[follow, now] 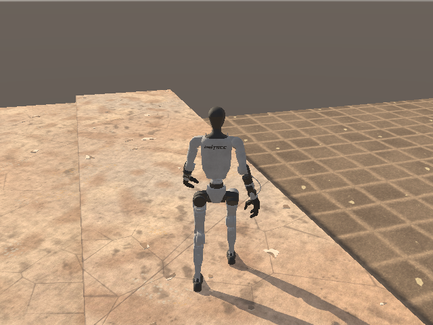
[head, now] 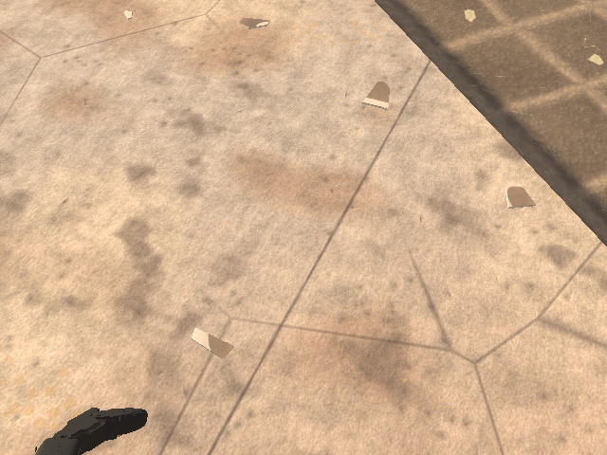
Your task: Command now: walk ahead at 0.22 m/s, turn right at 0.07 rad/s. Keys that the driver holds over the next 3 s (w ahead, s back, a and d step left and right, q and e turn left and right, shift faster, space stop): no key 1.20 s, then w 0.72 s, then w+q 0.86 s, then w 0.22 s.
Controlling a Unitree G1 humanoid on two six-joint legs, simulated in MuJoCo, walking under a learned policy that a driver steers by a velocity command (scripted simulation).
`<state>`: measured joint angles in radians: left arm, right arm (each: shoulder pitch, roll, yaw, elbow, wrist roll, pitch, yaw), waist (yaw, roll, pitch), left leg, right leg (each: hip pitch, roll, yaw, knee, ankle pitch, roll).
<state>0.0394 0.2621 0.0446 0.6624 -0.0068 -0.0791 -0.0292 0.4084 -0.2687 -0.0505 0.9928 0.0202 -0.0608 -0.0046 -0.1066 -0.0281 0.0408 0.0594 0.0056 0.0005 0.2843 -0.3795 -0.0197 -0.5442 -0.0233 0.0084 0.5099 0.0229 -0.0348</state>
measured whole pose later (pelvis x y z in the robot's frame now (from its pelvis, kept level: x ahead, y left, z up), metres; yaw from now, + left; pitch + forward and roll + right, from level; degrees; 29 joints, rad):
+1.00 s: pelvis +0.16 -0.01 +0.01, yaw +0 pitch -2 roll +0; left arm 0.13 0.24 0.04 1.05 0.00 0.01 0.03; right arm 0.16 -0.24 -0.03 1.04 0.00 0.00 -0.04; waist 0.00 0.00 0.05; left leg -0.15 0.02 0.01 0.48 -0.29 -0.01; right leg -0.19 0.01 -0.02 0.48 -0.26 -0.01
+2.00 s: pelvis +0.45 -0.01 -0.01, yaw +2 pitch +1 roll -1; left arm 0.00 0.24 0.06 0.93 -0.02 -0.10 -0.04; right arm 0.41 -0.22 -0.04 1.06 0.04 -0.09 -0.01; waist -0.04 0.01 0.06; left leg -0.19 0.01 -0.06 1.14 -0.46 0.03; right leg -0.44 0.03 -0.09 0.57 -0.16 -0.07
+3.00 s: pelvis +1.03 +0.13 -0.01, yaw +31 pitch +3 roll -1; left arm 0.05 0.26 0.05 0.79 0.01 -0.14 -0.03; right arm 0.36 -0.28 -0.08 0.81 0.02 -0.05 -0.02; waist -0.05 0.02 0.00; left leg -0.16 -0.07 -0.18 0.80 -0.49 0.05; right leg -0.47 0.03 -0.02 0.53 -0.12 -0.03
